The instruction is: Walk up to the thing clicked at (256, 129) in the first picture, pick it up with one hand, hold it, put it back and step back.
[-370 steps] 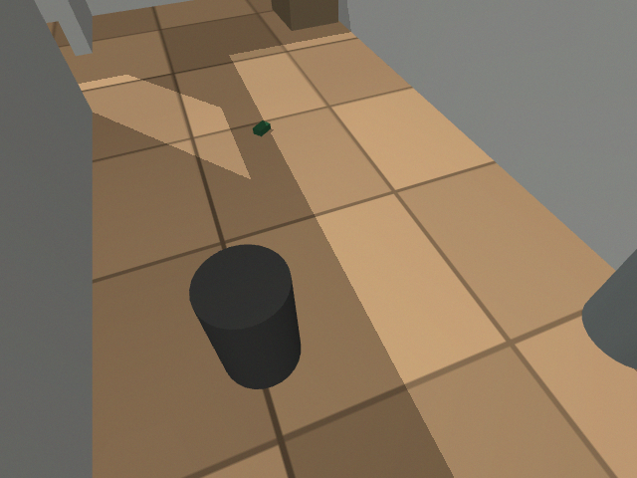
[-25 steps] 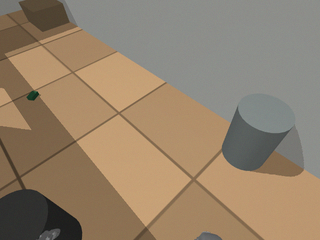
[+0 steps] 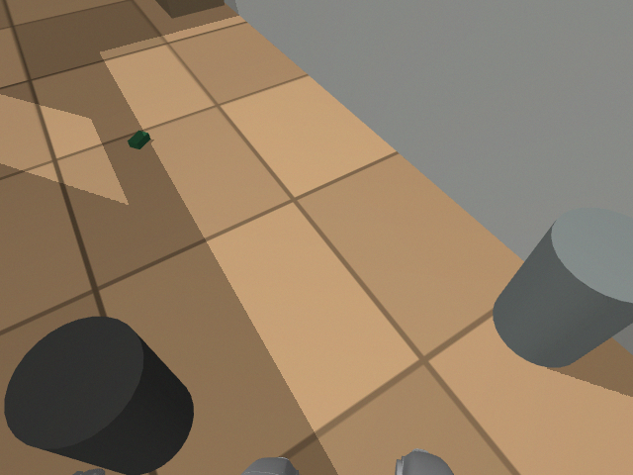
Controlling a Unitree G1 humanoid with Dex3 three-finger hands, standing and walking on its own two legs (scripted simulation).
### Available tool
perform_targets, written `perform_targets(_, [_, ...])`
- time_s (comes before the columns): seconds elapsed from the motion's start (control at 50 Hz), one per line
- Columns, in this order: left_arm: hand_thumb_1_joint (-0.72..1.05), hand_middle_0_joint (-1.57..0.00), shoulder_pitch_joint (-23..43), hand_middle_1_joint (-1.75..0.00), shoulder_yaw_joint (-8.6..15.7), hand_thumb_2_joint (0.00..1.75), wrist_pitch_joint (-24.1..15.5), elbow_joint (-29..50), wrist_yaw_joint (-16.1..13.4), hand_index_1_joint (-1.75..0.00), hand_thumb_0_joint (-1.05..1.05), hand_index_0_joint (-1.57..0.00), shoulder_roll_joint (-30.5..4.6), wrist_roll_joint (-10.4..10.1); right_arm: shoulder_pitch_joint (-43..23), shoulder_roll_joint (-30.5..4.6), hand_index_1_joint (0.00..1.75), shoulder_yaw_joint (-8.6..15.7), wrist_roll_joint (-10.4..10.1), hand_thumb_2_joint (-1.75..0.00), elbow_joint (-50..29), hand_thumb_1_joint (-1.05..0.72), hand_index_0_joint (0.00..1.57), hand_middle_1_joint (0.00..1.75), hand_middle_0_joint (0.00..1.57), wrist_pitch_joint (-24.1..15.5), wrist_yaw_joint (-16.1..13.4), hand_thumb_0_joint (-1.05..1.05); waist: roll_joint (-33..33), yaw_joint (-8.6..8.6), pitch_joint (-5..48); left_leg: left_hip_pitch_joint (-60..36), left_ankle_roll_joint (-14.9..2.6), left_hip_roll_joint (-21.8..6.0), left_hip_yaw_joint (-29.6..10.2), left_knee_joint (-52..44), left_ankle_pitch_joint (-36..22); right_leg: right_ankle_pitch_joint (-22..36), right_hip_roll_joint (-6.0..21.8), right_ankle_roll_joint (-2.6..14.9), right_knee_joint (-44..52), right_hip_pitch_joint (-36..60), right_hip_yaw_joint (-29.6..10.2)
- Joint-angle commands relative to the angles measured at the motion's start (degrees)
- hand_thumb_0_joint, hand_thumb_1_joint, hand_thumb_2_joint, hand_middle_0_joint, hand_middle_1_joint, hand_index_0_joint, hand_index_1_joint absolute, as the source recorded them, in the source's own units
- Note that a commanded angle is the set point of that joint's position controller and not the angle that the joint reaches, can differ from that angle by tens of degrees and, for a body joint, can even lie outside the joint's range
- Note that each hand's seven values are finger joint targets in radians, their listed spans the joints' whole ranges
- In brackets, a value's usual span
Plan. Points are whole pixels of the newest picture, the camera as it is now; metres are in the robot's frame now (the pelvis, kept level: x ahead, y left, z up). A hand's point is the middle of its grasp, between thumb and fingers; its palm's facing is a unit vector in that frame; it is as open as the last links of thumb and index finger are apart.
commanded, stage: walk up
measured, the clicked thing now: (139, 139) +1.54 +1.01 -0.72
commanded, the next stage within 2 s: stand in 0.70 s
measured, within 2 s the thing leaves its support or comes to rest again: neither
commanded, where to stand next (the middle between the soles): +0.06 -0.02 m, yaw -2 degrees
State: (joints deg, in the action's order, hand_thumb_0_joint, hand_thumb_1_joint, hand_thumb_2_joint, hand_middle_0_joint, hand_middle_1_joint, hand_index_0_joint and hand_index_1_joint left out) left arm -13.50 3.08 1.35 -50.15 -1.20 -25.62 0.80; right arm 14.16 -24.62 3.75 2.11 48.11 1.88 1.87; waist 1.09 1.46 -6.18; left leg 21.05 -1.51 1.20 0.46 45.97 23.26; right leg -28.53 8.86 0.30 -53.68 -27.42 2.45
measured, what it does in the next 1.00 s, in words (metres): steps on the spot: right foot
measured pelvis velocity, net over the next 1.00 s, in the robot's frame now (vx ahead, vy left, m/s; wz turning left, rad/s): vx -0.01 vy -0.01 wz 0.00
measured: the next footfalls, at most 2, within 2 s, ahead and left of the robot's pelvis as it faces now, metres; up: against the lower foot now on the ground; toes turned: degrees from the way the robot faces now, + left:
right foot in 0.22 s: +0.05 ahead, -0.13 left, +0.00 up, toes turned -2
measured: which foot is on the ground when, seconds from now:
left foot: down 0.00-1.00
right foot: up 0.00-0.20, down 0.22-1.00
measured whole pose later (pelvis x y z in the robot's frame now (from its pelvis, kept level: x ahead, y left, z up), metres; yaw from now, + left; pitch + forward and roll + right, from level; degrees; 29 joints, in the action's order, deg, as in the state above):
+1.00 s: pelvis -0.01 -0.01 +0.04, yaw +0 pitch -3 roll +0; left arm -5.1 -0.6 -1.1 -66.2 0.8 -20.4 0.7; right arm 5.3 -20.4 0.3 0.4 65.8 -0.8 1.1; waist 0.2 -0.3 -3.1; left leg 7.9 -0.2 0.3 -0.4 19.6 8.9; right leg -9.3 1.4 -0.9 -19.1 -7.0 1.5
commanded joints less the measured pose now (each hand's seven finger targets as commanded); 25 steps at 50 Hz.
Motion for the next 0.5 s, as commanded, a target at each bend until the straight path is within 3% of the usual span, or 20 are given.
perform_targets(0.0, [0.90, -0.20, 0.0, -0.30, 3.3, 0.90, -1.7, 3.0, -1.0, -0.30, 0.00, -0.20, -11.1, -1.1, -3.1, -14.4, 0.30, 3.6, -0.5, -0.90, -4.7, -0.90, 0.20, 0.30, 0.20, -2.1, -2.3, 0.00, -9.1, -0.95, 0.6, 0.0, -11.10, -13.6, -21.9, -22.2, -10.9, -2.4, -3.4, 1.44, -9.2, -5.0, -5.9])
perform_targets(0.02, [0.90, -0.20, -2.2, -0.30, 3.1, 0.90, -1.8, 1.9, -0.8, -0.30, 0.00, -0.20, -10.4, -1.4, -3.2, -12.8, 0.30, 2.9, -0.7, -0.90, -4.4, -0.90, 0.20, 0.30, 0.20, -2.6, -2.6, 0.00, -8.7, -0.17, 2.3, -3.8, -8.66, -11.1, -16.9, -19.5, -19.5, 0.5, -4.0, 1.47, -7.3, -5.4, -5.9])
perform_targets(0.04, [0.90, -0.20, -2.7, -0.30, 2.6, 0.90, -1.8, 1.1, -0.6, -0.30, 0.00, -0.20, -9.3, -1.4, -2.5, -12.4, 0.30, 2.4, -1.2, -0.90, -3.5, -0.90, 0.20, 0.30, 0.20, -3.2, -2.8, 0.00, -10.1, -0.05, 4.4, -4.4, -8.87, -11.8, -16.7, -18.4, -22.3, 2.6, -3.9, 1.52, -4.1, -2.5, -4.9])
perform_targets(0.08, [0.90, -0.20, -2.0, -0.30, 2.2, 0.90, -2.2, 0.6, -0.2, -0.30, 0.00, -0.20, -8.5, -1.1, -2.4, -13.0, 0.30, 2.5, -1.2, -0.90, -2.9, -0.90, 0.20, 0.30, 0.20, -3.6, -2.6, 0.00, -11.7, -0.59, 7.2, -8.0, -10.00, -13.5, -17.1, -17.0, -25.5, 1.5, -4.2, 0.72, 3.6, 1.6, -2.6])
perform_targets(0.14, [0.90, -0.20, -0.1, -0.30, 1.7, 0.90, -3.0, 0.3, -0.2, -0.30, 0.00, -0.20, -7.9, -0.6, -1.3, -12.4, 0.30, 2.0, -1.4, -0.90, -2.8, -0.90, 0.20, 0.30, 0.20, -3.7, -2.9, 0.00, -10.0, -1.70, 9.0, -9.8, -10.14, -13.6, -14.4, -12.8, -35.1, 1.8, -6.3, 0.82, 13.4, 7.1, -1.5])
perform_targets(0.16, [0.90, -0.20, -0.2, -0.30, 1.5, 0.90, -3.2, -0.4, -0.3, -0.30, 0.00, -0.20, -7.3, -0.5, -1.6, -12.4, 0.30, 1.9, -1.7, -0.90, -2.3, -0.90, 0.20, 0.30, 0.20, -3.6, -3.0, 0.00, -9.3, -1.12, 9.0, -8.6, -9.25, -12.8, -13.0, -11.0, -35.9, 6.2, -7.3, 1.18, 19.7, 10.6, -0.7])
perform_targets(0.18, [0.90, -0.20, -0.8, -0.30, 1.5, 0.90, -3.7, -1.0, -0.3, -0.30, 0.00, -0.20, -7.4, -0.3, -2.1, -11.7, 0.30, 1.4, -2.1, -0.90, -2.1, -0.90, 0.20, 0.30, 0.20, -3.4, -3.0, 0.00, -7.7, -0.25, 9.3, -7.0, -7.32, -11.5, -11.5, -8.7, -36.4, 14.6, -7.3, 1.76, 25.8, 15.3, -1.4])
perform_targets(0.2, [0.90, -0.20, -1.0, -0.30, 1.9, 0.90, -4.3, -1.1, -0.5, -0.30, 0.00, -0.20, -9.6, 0.1, -2.8, -9.7, 0.30, 0.7, -2.9, -0.90, -2.2, -0.90, 0.20, 0.30, 0.20, -3.5, -2.9, 0.00, -4.3, 0.24, 11.4, -5.0, -4.62, -9.9, -10.0, -5.9, -34.0, 25.5, -3.6, 3.50, 26.5, 20.1, -6.4])
perform_targets(0.22, [0.90, -0.20, -1.5, -0.30, 2.2, 0.90, -4.7, -1.4, -0.6, -0.30, 0.00, -0.20, -11.9, 0.5, -3.7, -8.0, 0.30, 0.0, -3.2, -0.90, -2.8, -0.90, 0.20, 0.30, 0.20, -3.8, -2.9, 0.00, 0.9, 0.16, 13.0, -1.1, -2.16, -6.6, -7.7, -2.8, -27.2, 34.9, 2.3, 6.01, 26.3, 23.5, -14.4])
perform_targets(0.24, [0.90, -0.20, 2.7, -0.30, 2.2, 0.90, -4.4, -0.9, -0.3, -0.30, 0.00, -0.20, -13.7, -0.1, -4.0, -8.2, 0.30, 0.3, -2.9, -0.90, -1.9, -0.90, 0.20, 0.30, 0.20, -3.5, -3.0, 0.00, 3.1, -1.22, 11.6, -2.4, -0.86, -2.6, -4.4, -3.9, -11.8, 32.0, 7.1, 10.66, 25.4, 17.7, -18.4])
perform_targets(0.26, [0.90, -0.20, 6.5, -0.30, 1.7, 0.90, -4.1, -0.1, 0.2, -0.30, 0.00, -0.20, -13.0, -0.2, -1.7, -8.5, 0.30, 0.6, -2.5, -0.90, 0.5, -0.90, 0.20, 0.30, 0.20, -3.5, -3.3, 0.00, 4.7, -3.33, 9.4, -8.8, -0.61, -3.2, -3.9, -8.1, -5.9, 29.2, 8.0, 10.73, 24.7, 10.5, -17.9])
perform_targets(0.28, [0.90, -0.20, 7.9, -0.30, 0.8, 0.90, -3.8, 0.2, 0.5, -0.30, 0.00, -0.20, -10.5, -0.5, -0.5, -9.4, 0.30, 0.8, -2.0, -0.90, 1.7, -0.90, 0.20, 0.30, 0.20, -4.0, -3.3, 0.00, 2.8, -4.30, 9.2, -12.0, -1.08, -4.9, -7.7, -14.9, -10.9, 28.8, 4.7, 7.14, 22.2, 8.7, -12.9])
perform_targets(0.3, [0.90, -0.20, 7.3, -0.30, 0.1, 0.90, -3.5, -0.2, 0.6, -0.30, 0.00, -0.20, -8.2, -1.0, -3.2, -11.3, 0.30, 1.0, -1.9, -0.90, 1.8, -0.90, 0.20, 0.30, 0.20, -4.6, -3.1, 0.00, -1.6, -2.77, 9.2, -10.7, -2.91, -8.3, -13.0, -18.8, -16.3, 26.0, -0.8, 3.54, 19.1, 10.2, -7.1])
perform_targets(0.32, [0.90, -0.20, 6.1, -0.30, -0.1, 0.90, -3.4, -0.9, 0.8, -0.30, 0.00, -0.20, -7.5, -1.0, -5.5, -12.1, 0.30, 0.9, -1.9, -0.90, 1.8, -0.90, 0.20, 0.30, 0.20, -4.9, -2.8, 0.00, -1.4, -1.19, 9.1, -9.5, -5.26, -11.5, -16.0, -19.2, -19.8, 20.5, -4.1, 1.83, 18.2, 11.5, -4.2])
perform_targets(0.34, [0.90, -0.20, 4.3, -0.30, -0.3, 0.90, -3.4, -2.3, 0.7, -0.30, 0.00, -0.20, -7.4, -0.8, -7.8, -12.1, 0.30, 0.7, -1.9, -0.90, 1.7, -0.90, 0.20, 0.30, 0.20, -4.9, -2.6, 0.00, -1.5, -0.01, 8.8, -8.5, -6.83, -12.9, -16.5, -18.8, -19.3, 16.6, -4.4, 1.54, 19.7, 12.5, -4.4])
perform_targets(0.36, [0.90, -0.20, 3.5, -0.30, -0.3, 0.90, -3.6, -3.2, 0.7, -0.30, 0.00, -0.20, -7.6, -0.6, -8.9, -11.3, 0.30, 0.3, -1.9, -0.90, 1.9, -0.90, 0.20, 0.30, 0.20, -4.9, -2.5, 0.00, -0.7, 0.32, 9.3, -7.9, -6.65, -12.6, -15.0, -18.7, -19.6, 16.6, -4.1, 1.67, 22.1, 15.0, -4.8])
perform_targets(0.42, [0.90, -0.20, 7.0, -0.30, -0.1, 0.90, -4.0, -4.2, 1.0, -0.30, 0.00, -0.20, -8.9, -0.7, -9.3, -9.3, 0.30, -0.6, -2.2, -0.90, 3.5, -0.90, 0.20, 0.30, 0.20, -4.7, -2.4, 0.00, 0.3, -1.11, 6.4, -5.1, -2.25, -6.9, -8.8, -20.2, -14.8, 21.5, -1.7, 3.01, 26.7, 17.2, -8.0])
perform_targets(0.48, [0.90, -0.20, 8.1, -0.30, -0.7, 0.90, -3.9, -5.3, 1.1, -0.30, 0.00, -0.20, -8.0, -1.0, -10.5, -9.0, 0.30, -0.8, -2.1, -0.90, 5.9, -0.90, 0.20, 0.30, 0.20, -4.6, -2.1, 0.00, -1.9, -1.01, 6.1, -7.3, -1.61, -6.6, -8.7, -22.9, -11.3, 18.9, -1.6, 2.61, 28.8, 16.2, -7.6])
